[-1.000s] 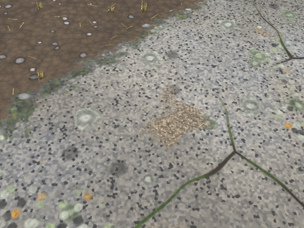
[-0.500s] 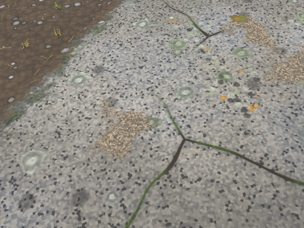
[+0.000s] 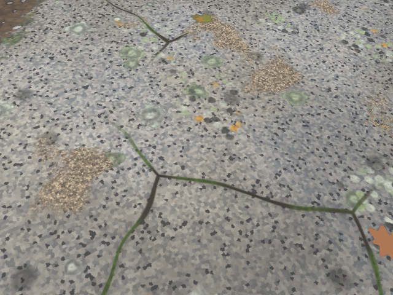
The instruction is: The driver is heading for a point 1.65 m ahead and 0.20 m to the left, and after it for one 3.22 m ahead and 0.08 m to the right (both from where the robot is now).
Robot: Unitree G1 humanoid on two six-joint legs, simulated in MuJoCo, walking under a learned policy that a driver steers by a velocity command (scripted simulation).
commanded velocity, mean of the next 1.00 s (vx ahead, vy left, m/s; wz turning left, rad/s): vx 0.00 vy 0.00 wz -0.06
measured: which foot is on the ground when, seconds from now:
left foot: down 0.00-1.00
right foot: up 0.00-0.14, down 0.16-1.00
